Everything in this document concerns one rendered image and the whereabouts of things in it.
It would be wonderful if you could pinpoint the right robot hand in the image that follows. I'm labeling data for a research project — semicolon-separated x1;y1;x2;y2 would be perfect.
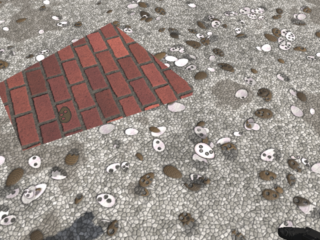
278;227;320;240

